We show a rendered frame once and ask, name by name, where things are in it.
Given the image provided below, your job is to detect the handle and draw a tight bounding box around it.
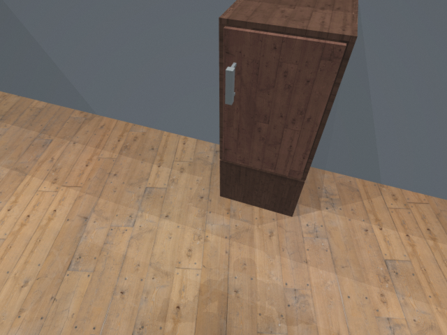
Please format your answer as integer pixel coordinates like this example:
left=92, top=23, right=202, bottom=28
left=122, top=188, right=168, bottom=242
left=225, top=63, right=237, bottom=105

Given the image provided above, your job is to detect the cupboard door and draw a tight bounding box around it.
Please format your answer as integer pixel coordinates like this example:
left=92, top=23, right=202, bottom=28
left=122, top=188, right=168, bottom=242
left=223, top=27, right=346, bottom=179

